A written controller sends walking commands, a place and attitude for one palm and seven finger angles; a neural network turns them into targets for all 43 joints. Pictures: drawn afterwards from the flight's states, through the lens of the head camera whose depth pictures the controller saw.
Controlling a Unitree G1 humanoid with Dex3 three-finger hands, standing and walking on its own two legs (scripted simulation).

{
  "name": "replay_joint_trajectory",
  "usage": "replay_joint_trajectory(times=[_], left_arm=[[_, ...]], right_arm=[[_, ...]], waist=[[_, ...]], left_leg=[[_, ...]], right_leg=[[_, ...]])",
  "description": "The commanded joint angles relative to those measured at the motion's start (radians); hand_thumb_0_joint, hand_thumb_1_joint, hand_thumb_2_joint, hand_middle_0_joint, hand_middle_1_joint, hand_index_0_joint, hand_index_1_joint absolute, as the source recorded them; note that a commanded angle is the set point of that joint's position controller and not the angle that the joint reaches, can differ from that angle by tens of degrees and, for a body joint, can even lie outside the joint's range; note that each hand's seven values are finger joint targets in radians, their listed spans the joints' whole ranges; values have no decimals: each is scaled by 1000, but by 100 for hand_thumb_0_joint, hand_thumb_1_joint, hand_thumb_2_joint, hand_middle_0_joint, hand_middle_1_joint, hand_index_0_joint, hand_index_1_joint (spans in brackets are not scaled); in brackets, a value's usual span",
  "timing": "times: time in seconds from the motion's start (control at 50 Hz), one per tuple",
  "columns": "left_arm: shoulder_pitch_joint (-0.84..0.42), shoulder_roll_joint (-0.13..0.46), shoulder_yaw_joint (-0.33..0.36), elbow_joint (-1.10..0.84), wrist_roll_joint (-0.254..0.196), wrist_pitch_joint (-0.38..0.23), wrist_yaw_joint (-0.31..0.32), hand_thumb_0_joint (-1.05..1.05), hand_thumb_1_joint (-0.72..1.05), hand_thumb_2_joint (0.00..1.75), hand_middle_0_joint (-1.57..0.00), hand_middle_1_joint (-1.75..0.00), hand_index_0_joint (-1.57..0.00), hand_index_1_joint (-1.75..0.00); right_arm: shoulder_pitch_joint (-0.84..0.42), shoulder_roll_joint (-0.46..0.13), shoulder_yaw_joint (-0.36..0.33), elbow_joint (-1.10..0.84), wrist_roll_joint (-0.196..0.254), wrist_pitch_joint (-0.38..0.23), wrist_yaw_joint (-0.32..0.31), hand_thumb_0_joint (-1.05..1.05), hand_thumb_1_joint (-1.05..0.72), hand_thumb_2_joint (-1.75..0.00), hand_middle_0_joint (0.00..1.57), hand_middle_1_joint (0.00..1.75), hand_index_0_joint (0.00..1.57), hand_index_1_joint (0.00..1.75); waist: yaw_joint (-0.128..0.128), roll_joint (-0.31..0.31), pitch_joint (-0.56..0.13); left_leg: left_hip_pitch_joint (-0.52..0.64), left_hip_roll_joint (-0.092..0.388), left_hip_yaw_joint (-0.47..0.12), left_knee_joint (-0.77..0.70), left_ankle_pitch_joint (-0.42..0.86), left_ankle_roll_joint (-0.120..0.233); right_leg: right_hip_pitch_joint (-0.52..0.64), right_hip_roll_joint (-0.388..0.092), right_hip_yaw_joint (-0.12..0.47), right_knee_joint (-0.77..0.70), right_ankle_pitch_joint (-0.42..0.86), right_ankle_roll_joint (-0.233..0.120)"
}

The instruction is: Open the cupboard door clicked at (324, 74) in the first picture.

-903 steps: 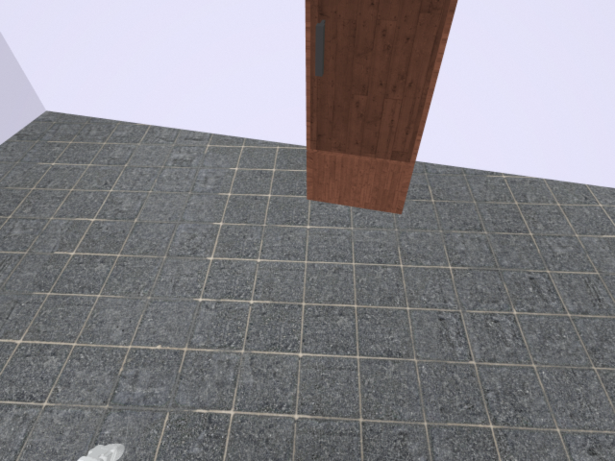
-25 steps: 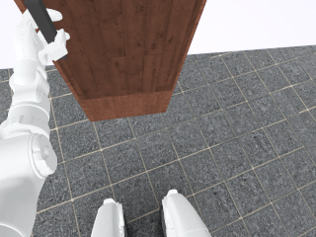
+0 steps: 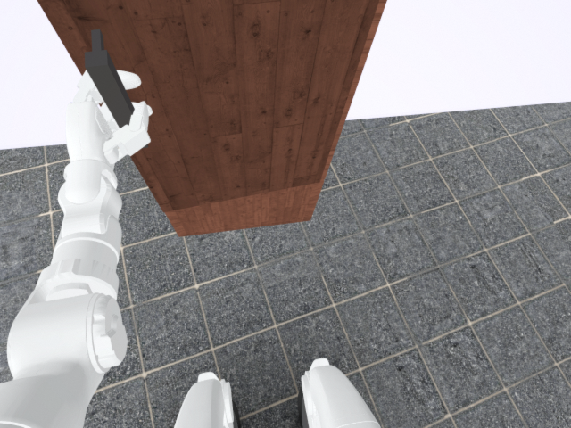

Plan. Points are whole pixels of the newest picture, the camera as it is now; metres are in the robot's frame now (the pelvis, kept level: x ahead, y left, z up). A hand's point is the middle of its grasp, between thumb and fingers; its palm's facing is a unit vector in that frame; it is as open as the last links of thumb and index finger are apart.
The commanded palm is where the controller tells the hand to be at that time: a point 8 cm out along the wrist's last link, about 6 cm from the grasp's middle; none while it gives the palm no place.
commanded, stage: pull the door open along its arc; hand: left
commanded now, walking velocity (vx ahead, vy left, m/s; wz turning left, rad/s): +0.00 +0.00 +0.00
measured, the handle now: (120, 94) +0.57 +0.17 +0.06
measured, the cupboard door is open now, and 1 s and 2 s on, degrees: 5 41 41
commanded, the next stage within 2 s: open thumb and fingers to let go in 0.74 s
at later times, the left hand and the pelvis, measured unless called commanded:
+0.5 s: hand (201, 207) +0.39 +0.07 +0.06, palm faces +0.44 -0.90 +0.01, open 6.1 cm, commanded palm +0.32 +0.09 +0.05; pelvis +0.01 -0.02 +0.01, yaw +3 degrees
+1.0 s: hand (247, 245) +0.34 +0.02 +0.05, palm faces +0.41 -0.91 -0.06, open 6.5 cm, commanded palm +0.28 +0.05 +0.05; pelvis +0.00 -0.06 +0.02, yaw +6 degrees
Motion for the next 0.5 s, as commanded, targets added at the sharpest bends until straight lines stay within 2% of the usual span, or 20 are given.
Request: replay_joint_trajectory(times=[0.0, 0.02, 0.06, 0.08, 0.1, 0.12, 0.14, 0.16, 0.18, 0.2, 0.22, 0.26, 0.28, 0.3, 0.36, 0.42, 0.46, 0.48], left_arm=[[-157, 117, -36, -295, -22, -81, -4, 0, 90, 90, -40, -135, -40, -135], [-131, 99, -46, -331, -26, -87, 1, 0, 90, 90, -40, -135, -40, -135], [-30, 50, -77, -406, -30, -93, 11, 0, 90, 90, -40, -135, -40, -135], [21, 20, -90, -422, -38, -91, 15, 0, 90, 90, -40, -135, -40, -135], [50, -30, 4, -442, -97, -86, 135, 0, 90, 90, -40, -135, -40, -135], [86, -71, -59, -462, -65, -89, 188, 0, 90, 90, -40, -135, -40, -135], [117, -102, -68, -490, -50, -89, 242, 0, 90, 90, -40, -135, -40, -135], [136, -121, -100, -514, -22, -90, 276, 0, 90, 90, -40, -135, -40, -135], [142, -159, -97, -531, -20, -88, 337, 0, 90, 90, -40, -135, -40, -135], [152, -197, -118, -558, 1, -87, 400, 0, 90, 90, -40, -135, -40, -135], [170, -218, -150, -567, 37, -86, 443, 0, 90, 90, -40, -135, -40, -135], [213, -289, -218, -590, 91, -82, 514, 0, 90, 90, -40, -135, -40, -135], [196, -319, -245, -620, 113, -82, 553, 0, 90, 90, -40, -135, -40, -135], [227, -351, -270, -631, 131, -77, 587, 0, 90, 90, -40, -135, -40, -135], [234, -430, -354, -655, 183, -65, 660, 0, 90, 90, -40, -135, -40, -135], [288, -495, -404, -693, 201, -46, 721, 0, 90, 90, -40, -135, -40, -135], [355, -546, -463, -725, 218, -31, 725, 0, 90, 90, -40, -135, -40, -135], [358, -558, -484, -743, 226, -26, 726, 0, 90, 90, -40, -135, -40, -135]], right_arm=[[126, -172, -74, -81, 12, -19, 0, 0, -90, -90, 20, 30, 20, 30], [120, -170, -77, -85, 13, -21, -1, 0, -90, -90, 20, 30, 20, 30], [100, -160, -81, -97, 19, -25, 4, 0, -90, -90, 20, 30, 20, 30], [89, -155, -84, -102, 20, -27, 5, 0, -90, -90, 20, 30, 20, 30], [66, -134, -81, -106, 13, -34, 3, 0, -90, -90, 20, 30, 20, 30], [56, -131, -79, -104, 7, -45, 6, 0, -90, -90, 20, 30, 20, 30], [45, -125, -80, -107, 1, -48, 12, 0, -90, -90, 20, 30, 20, 30], [40, -125, -83, -107, -6, -50, 17, 0, -90, -90, 20, 30, 20, 30], [30, -115, -84, -108, -12, -52, 19, 0, -90, -90, 20, 30, 20, 30], [16, -109, -85, -110, -20, -53, 22, 0, -90, -90, 20, 30, 20, 30], [15, -107, -87, -109, -27, -56, 23, 0, -90, -90, 20, 30, 20, 30], [-6, -96, -91, -109, -38, -59, 29, 0, -90, -90, 20, 30, 20, 30], [-18, -91, -92, -109, -42, -60, 30, 0, -90, -90, 20, 30, 20, 30], [-32, -87, -95, -112, -47, -61, 30, 0, -90, -90, 20, 30, 20, 30], [-68, -73, -96, -111, -57, -65, 26, 0, -90, -90, 20, 30, 20, 30], [-109, -57, -93, -119, -65, -73, 20, 0, -90, -90, 20, 30, 20, 30], [-132, -43, -90, -122, -68, -79, 18, 0, -90, -90, 20, 30, 20, 30], [-144, -40, -89, -122, -68, -81, 15, 0, -90, -90, 20, 30, 20, 30]], waist=[[55, 28, -515], [57, 16, -516], [81, 43, -518], [81, 14, -497], [128, -12, -450], [113, -21, -434], [121, -21, -428], [118, -19, -439], [122, -40, -424], [129, -30, -423], [121, -58, -421], [126, -55, -427], [118, -54, -424], [126, -59, -432], [114, -84, -416], [124, -112, -410], [132, -109, -412], [125, -120, -410]], left_leg=[[407, -46, -29, -132, 489, 1], [418, -47, -27, -132, 497, 3], [454, -46, -22, -148, 539, -4], [448, -47, -16, -150, 538, -2], [405, -46, -7, -164, 519, -12], [402, -44, -10, -164, 508, -14], [400, -45, -8, -170, 504, -18], [408, -47, -6, -168, 501, -19], [395, -48, 1, -168, 495, -19], [392, -48, 0, -171, 492, -25], [393, -48, -3, -165, 498, -23], [399, -50, 2, -164, 488, -23], [405, -48, 2, -165, 483, -24], [407, -51, 3, -165, 475, -24], [402, -54, 4, -167, 430, -19], [399, -59, 5, -174, 408, -17], [404, -62, 9, -178, 401, -18], [408, -61, 9, -176, 395, -16]], right_leg=[[334, 35, -19, -119, 486, -19], [341, 34, -16, -119, 497, -20], [355, 31, -21, -120, 518, -22], [363, 30, -21, -127, 530, -20], [376, 32, -34, -132, 504, -17], [366, 33, -34, -128, 495, -15], [366, 28, -37, -126, 490, -15], [371, 25, -35, -123, 493, -16], [383, 23, -34, -126, 500, -15], [388, 20, -33, -122, 494, -17], [389, 20, -33, -120, 501, -19], [396, 13, -31, -121, 506, -20], [392, 10, -31, -122, 500, -20], [401, 10, -30, -124, 494, -22], [405, 6, -28, -139, 473, -23], [435, 5, -26, -157, 468, -27], [458, -1, -26, -162, 478, -30], [459, -3, -23, -166, 482, -29]])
